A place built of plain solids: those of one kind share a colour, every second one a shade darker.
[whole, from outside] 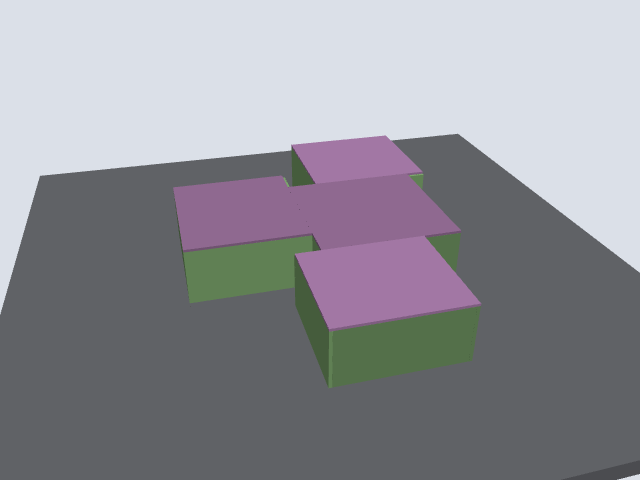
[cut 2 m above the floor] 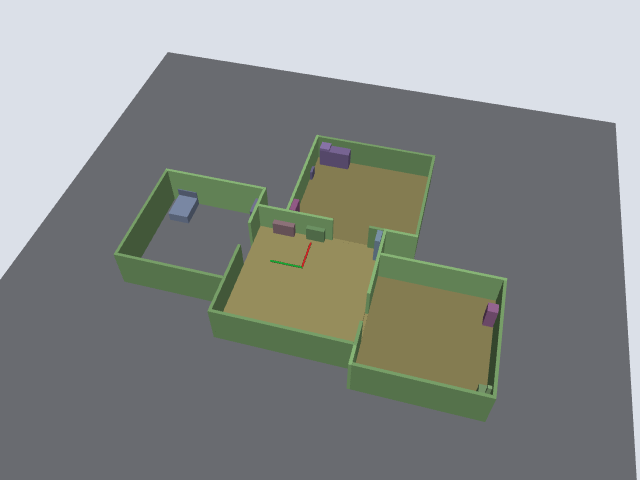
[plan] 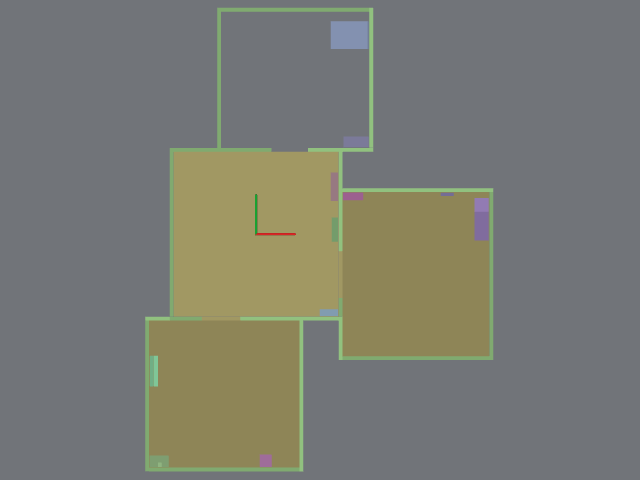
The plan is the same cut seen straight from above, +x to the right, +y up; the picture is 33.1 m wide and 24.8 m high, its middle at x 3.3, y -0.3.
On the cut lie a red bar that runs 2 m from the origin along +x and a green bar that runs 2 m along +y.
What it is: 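One storey of an old house, long lived in; a hub and three side rooms behind broad openings; a side room's floor lies below the hub's by a bare drop, by one riser or not at all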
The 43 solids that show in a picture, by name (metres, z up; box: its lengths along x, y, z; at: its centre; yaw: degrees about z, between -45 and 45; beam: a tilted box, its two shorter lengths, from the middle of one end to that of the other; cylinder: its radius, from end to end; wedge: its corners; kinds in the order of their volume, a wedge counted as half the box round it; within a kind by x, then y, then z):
{
 "floor_1": {"box": [1.99, 0.2, 0.73], "at": [-1.81, -4.36, 0.32]},
 "floor_2": {"box": [7.77, 7.6, 0.73], "at": [-1.65, -8.26, 0.32]},
 "floor_3": {"box": [8.52, 8.52, 0.92], "at": [0.0, 0.0, 0.41]},
 "floor_4": {"box": [0.2, 2.41, 0.92], "at": [4.36, -2.09, 0.41]},
 "floor_5": {"box": [7.59, 8.48, 0.92], "at": [8.26, -2.06, 0.41]},
 "wall_1": {"box": [0.2, 7.8, 3.68], "at": [-5.63, -8.36, 1.79]},
 "wall_2": {"box": [1.27, 0.2, 3.68], "at": [-5.1, -4.36, 1.79]},
 "wall_3": {"box": [0.2, 8.52, 3.68], "at": [-4.36, 0.0, 1.79]},
 "wall_4": {"box": [1.66, 0.2, 3.68], "at": [-3.63, -4.36, 1.79]},
 "wall_5": {"box": [0.2, 7.24, 3.68], "at": [-1.91, 8.08, 1.79]},
 "wall_6": {"box": [5.26, 0.2, 3.68], "at": [-1.83, 4.36, 1.79]},
 "wall_7": {"box": [7.77, 0.2, 3.68], "at": [-1.65, -12.16, 1.79]},
 "wall_8": {"box": [5.28, 0.2, 3.68], "at": [1.82, -4.36, 1.79]},
 "wall_9": {"box": [7.66, 0.2, 3.68], "at": [2.02, 11.6, 1.79]},
 "wall_10": {"box": [0.2, 7.8, 3.68], "at": [2.34, -8.36, 1.79]},
 "wall_11": {"box": [1.78, 0.2, 3.68], "at": [3.57, 4.36, 1.79]},
 "wall_12": {"box": [0.2, 2.04, 3.68], "at": [4.36, -5.48, 1.79]},
 "wall_13": {"box": [0.2, 0.96, 3.68], "at": [4.36, -3.78, 1.79]},
 "wall_14": {"box": [0.2, 5.14, 3.68], "at": [4.36, 1.69, 1.79]},
 "wall_15": {"box": [1.59, 0.2, 3.68], "at": [5.25, 4.36, 1.79]},
 "wall_16": {"box": [0.2, 7.24, 3.68], "at": [5.95, 8.08, 1.79]},
 "wall_17": {"box": [7.79, 0.2, 3.68], "at": [8.36, -6.4, 1.79]},
 "wall_18": {"box": [7.79, 0.2, 3.68], "at": [8.36, 2.28, 1.79]},
 "wall_19": {"box": [0.2, 8.48, 3.68], "at": [12.15, -2.06, 1.79]},
 "roof_1": {"box": [8.17, 7.8, 0.16], "at": [-1.65, -8.36, 3.71]},
 "roof_2": {"box": [8.92, 8.92, 0.16], "at": [0.0, 0.0, 3.71]},
 "roof_3": {"box": [8.06, 7.24, 0.16], "at": [2.02, 8.08, 3.71]},
 "roof_4": {"box": [7.79, 8.88, 0.16], "at": [8.36, -2.06, 3.71]},
 "workbench_1": {"box": [0.74, 2.2, 1.41], "at": [11.65, 0.78, 1.57]},
 "workbench_2": {"box": [0.74, 0.72, 0.21], "at": [11.65, 1.51, 2.38]},
 "bed_1": {"box": [1.9, 1.43, 0.73], "at": [4.8, 10.28, 0.31]},
 "bed_2": {"box": [0.07, 1.43, 1.28], "at": [5.79, 10.28, 0.59]},
 "wardrobe_1": {"box": [1.31, 0.56, 1.9], "at": [5.16, 4.77, 0.9]},
 "sideboard_1": {"box": [0.21, 1.59, 1.64], "at": [-5.4, -7.07, 1.5]},
 "sideboard_2": {"box": [0.23, 1.59, 1.06], "at": [-5.18, -7.07, 1.21]},
 "metal_shelving_1": {"box": [1.05, 0.39, 2.0], "at": [5.01, 1.95, 1.87]},
 "cooker_1": {"box": [0.99, 0.6, 1.22], "at": [-5.01, -11.73, 1.29]},
 "cooker_2": {"box": [0.2, 0.23, 0.73], "at": [-4.97, -11.91, 2.27]},
 "coat_rack_1": {"box": [0.95, 0.36, 2.12], "at": [3.76, -4.05, 1.93]},
 "fridge_1": {"box": [0.63, 0.64, 1.58], "at": [0.5, -11.71, 1.47]},
 "hall_bench_1": {"box": [0.38, 1.48, 1.0], "at": [4.04, 2.45, 1.37]},
 "bookcase_1": {"box": [0.32, 1.26, 1.08], "at": [4.07, 0.24, 1.41]},
 "radiator_1": {"box": [0.68, 0.18, 0.74], "at": [9.88, 2.06, 1.24]}
}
